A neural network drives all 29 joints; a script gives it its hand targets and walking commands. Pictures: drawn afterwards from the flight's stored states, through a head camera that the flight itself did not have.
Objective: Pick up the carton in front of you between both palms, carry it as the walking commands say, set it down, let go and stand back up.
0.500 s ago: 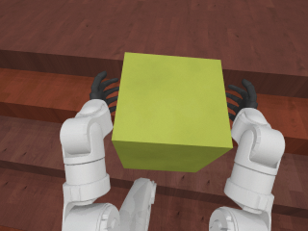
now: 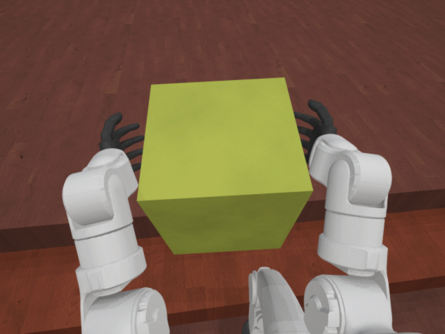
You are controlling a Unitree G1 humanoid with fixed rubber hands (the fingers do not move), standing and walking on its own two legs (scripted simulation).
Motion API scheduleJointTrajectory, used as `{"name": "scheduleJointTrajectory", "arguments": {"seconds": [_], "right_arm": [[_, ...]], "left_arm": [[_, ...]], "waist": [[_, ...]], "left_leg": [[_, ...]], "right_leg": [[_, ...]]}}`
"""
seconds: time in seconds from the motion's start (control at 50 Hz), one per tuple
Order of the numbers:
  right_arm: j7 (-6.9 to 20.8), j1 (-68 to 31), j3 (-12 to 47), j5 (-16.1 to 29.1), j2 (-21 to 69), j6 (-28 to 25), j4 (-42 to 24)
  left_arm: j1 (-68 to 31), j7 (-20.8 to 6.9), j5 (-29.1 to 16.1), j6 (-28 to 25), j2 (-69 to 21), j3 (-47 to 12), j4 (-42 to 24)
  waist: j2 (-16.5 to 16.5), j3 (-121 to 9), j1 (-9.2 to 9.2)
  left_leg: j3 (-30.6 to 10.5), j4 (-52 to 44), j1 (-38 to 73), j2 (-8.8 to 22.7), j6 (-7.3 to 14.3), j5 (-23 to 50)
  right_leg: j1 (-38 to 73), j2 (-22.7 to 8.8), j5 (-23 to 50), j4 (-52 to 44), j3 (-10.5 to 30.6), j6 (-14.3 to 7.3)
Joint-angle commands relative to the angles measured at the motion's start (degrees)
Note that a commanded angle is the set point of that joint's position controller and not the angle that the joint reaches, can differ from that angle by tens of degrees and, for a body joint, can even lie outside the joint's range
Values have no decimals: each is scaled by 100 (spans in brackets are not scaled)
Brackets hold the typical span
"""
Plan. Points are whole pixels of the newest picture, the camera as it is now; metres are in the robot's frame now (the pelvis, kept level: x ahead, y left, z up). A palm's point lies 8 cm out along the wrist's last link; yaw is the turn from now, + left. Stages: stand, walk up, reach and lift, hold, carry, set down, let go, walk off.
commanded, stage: carry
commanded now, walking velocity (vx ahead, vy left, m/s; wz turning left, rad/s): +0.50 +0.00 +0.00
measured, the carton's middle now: (223, 175) +0.38 -0.02 +0.11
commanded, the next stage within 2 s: none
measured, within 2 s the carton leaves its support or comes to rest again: neither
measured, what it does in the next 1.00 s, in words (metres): climbs: right foot 0.15 m higher, then left foot 0.15 m higher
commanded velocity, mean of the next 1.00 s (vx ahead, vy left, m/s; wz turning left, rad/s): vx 0.50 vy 0.00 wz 0.00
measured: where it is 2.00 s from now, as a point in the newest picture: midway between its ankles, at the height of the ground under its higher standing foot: (202, 110)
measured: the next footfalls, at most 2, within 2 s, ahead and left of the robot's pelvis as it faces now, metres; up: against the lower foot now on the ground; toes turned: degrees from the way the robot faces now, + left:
right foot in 0.02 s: +0.22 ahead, -0.13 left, +0.15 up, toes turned -5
left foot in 0.48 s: +0.48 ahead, +0.12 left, +0.30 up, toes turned +6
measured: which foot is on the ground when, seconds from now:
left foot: down 0.00-0.08, up 0.10-0.46, down 0.48-1.00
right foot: up 0.00-0.00, down 0.02-0.54, up 0.56-0.96, down 0.98-1.00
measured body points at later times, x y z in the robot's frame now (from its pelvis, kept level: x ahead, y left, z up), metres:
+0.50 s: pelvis +0.32 +0.00 +0.16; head +0.33 -0.03 +0.61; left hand +0.68 +0.15 +0.34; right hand +0.69 -0.16 +0.32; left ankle +0.47 +0.12 -0.39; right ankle +0.18 -0.12 -0.59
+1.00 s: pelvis +0.66 -0.04 +0.32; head +0.66 +0.00 +0.76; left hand +1.01 +0.16 +0.47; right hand +1.03 -0.15 +0.49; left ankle +0.47 +0.10 -0.40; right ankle +0.84 -0.12 -0.31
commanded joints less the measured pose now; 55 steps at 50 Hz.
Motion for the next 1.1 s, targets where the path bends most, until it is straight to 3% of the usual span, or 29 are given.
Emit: {"name": "scheduleJointTrajectory", "arguments": {"seconds": [0.0,0.02,0.04,0.06,0.08,0.1,0.18,0.24,0.3,0.38,0.42,0.46,0.48,0.5,0.52,0.54,0.56,0.58,0.6,0.66,0.76,0.82,0.88,0.94,0.96,0.98,1.0,1.02,1.08], "right_arm": [[315,-2855,2721,917,3947,256,41],[298,-2895,2546,757,3903,271,28],[267,-2924,2394,532,3898,252,108],[235,-2747,2236,308,3822,185,50],[208,-2459,2028,21,3877,83,122],[198,-2207,1760,-205,3743,2,246],[286,-3158,2081,-134,4064,-230,-405],[221,-2884,2376,-174,3750,-330,-576],[175,-2702,2704,2,3646,-163,-481],[146,-2753,2798,296,3579,112,-266],[101,-2897,2904,382,3734,205,-206],[72,-3114,3107,564,4055,207,-148],[55,-3210,3187,605,4169,166,-108],[61,-3336,3332,722,4394,133,-157],[127,-3279,3517,947,4747,52,-343],[188,-3244,3730,1083,4952,-55,-448],[203,-3488,3838,1251,4908,-152,-528],[266,-3559,4051,1541,5052,-271,-713],[350,-4002,4197,1696,5287,-376,-911],[581,-4126,4423,1942,5531,-459,-1008],[510,-3215,3971,1646,4789,-320,-569],[398,-2796,3522,1257,4254,-113,-298],[314,-2695,3007,965,3895,61,-186],[239,-2499,2520,463,3642,107,-119],[214,-2377,2350,271,3617,81,-32],[199,-2327,2206,99,3593,27,-48],[209,-2094,1960,-80,3623,-18,32],[223,-2244,1998,-156,3733,-71,113],[310,-3025,2222,-63,4156,-231,-353]], "left_arm": [[-3502,58,-1030,170,-3565,-3211,366],[-3555,54,-1186,155,-3762,-3309,341],[-3936,47,-1303,114,-4073,-3473,255],[-3845,9,-1487,51,-4381,-3666,186],[-3955,-26,-1629,-61,-4466,-3807,125],[-4191,-84,-2012,-145,-4670,-4171,92],[-4949,-489,-2683,-447,-5611,-4663,-380],[-4344,-515,-2574,-466,-5296,-4601,-249],[-3708,-375,-2180,-318,-4665,-4201,-37],[-3372,-277,-1809,-71,-4006,-3689,111],[-3380,-262,-1625,8,-3960,-3451,100],[-3088,-235,-1378,72,-3814,-3122,234],[-3098,-222,-1187,81,-3839,-2990,220],[-3144,-205,-1002,55,-3776,-2802,228],[-2954,-191,-886,-13,-3732,-2680,138],[-2796,-214,-677,-75,-3757,-2598,140],[-2715,-226,-494,-140,-3843,-2472,322],[-2514,-237,-562,-206,-3794,-2389,353],[-2986,-271,-567,-255,-3935,-2518,34],[-3176,-241,-532,-432,-3823,-2752,-155],[-2812,-86,-580,-351,-3549,-3134,-87],[-2817,-18,-662,-139,-3329,-3133,59],[-3181,44,-1006,35,-3528,-3365,253],[-3363,70,-1322,27,-3983,-3547,315],[-3453,35,-1389,-13,-4196,-3634,337],[-3610,-15,-1500,-72,-4335,-3775,239],[-3895,-46,-1625,-170,-4461,-3902,176],[-3958,-127,-1926,-190,-4738,-4084,273],[-4559,-433,-2407,-386,-5445,-4434,7]], "waist": [[1852,-1995,957],[2075,-2465,1503],[1239,-3070,1858],[1061,-3419,2051],[-777,-3476,1516],[-1073,-4286,1319],[-132,-2557,1054],[251,-2052,1071],[-461,-1859,1471],[-141,-854,1189],[-981,-987,709],[-1808,-2019,248],[-1675,-2538,-51],[-1159,-3383,-565],[-1302,-3637,-799],[103,-3234,-464],[1362,-4204,-166],[634,-4569,-402],[435,-3673,-325],[-86,-2407,25],[222,-1648,-300],[208,-832,39],[1106,-1144,474],[2189,-2479,1415],[1974,-2833,1815],[1143,-2944,1730],[-1479,-3796,1266],[-972,-4102,998],[-457,-2536,923]], "left_leg": [[634,-330,-1305,509,1038,7564],[790,929,-775,489,904,9291],[826,3041,-354,232,554,9703],[566,4692,-443,14,326,7938],[-88,7425,-3015,-1186,-131,1076],[-1520,9817,-3669,-1411,27,382],[-1706,9577,-5277,-410,661,72],[-880,8799,-5810,-264,684,-377],[-551,10955,-7954,-274,757,-1677],[-31,9314,-8377,226,589,-1628],[779,6655,-4621,121,601,-576],[1356,5913,-2845,-492,788,541],[1734,5356,-2798,-1044,840,-114],[1471,3690,-1494,-1092,732,1368],[900,1938,-734,-1266,540,1602],[-1122,1620,627,-55,1098,4281],[-3789,2211,2201,1498,2302,7920],[-4637,1775,2039,1447,2686,4733],[-4435,1704,1421,1172,2246,2700],[-3087,1413,687,1144,1335,465],[-2490,555,1665,1581,1611,1667],[-1507,-398,951,1092,1119,517],[314,-1323,-1548,471,1045,4200],[710,1551,79,601,671,9428],[707,3247,64,379,411,9130],[323,5205,-1400,-170,279,5782],[-561,8190,-2612,-1322,-3,661],[-1672,9377,-3090,-1029,249,459],[-1426,9009,-4631,-399,560,-252]], "right_leg": [[4135,664,1407,-1817,-1189,-159],[4659,1055,1440,-2274,-1461,-125],[5607,1295,2163,-3945,-1210,-88],[6174,1304,2647,-5450,-443,2],[7563,-417,5978,-6435,3171,-1129],[8130,-1250,7421,-6053,4561,-1733],[6849,-1000,1527,-6187,3722,-708],[7058,-1163,2005,-6676,2999,-727],[8195,-1556,2951,-7001,2944,-1115],[7501,-923,1043,-8049,1631,-383],[4940,-231,3168,-9121,-137,-299],[5394,-274,8577,-7932,-613,-265],[6450,-208,10367,-6468,-585,-175],[6819,-121,10959,-4260,-667,197],[6740,74,9801,-2773,-482,400],[4536,726,2426,-1252,131,614],[2845,1481,1113,1801,1560,811],[2121,1329,1185,2737,1896,562],[1564,1050,956,2620,1837,344],[963,476,900,1797,1656,85],[-1519,295,-731,3119,733,-59],[-1573,-110,-780,1411,211,15],[2990,273,940,-1705,-1031,-77],[4522,1179,1173,-3138,-1388,-120],[5347,1370,1277,-4383,-894,65],[6310,651,724,-5767,1333,-318],[6977,-1058,2744,-6807,4850,-1512],[7151,-987,2609,-6388,4769,-1488],[6121,-786,1393,-6029,3612,-824]]}}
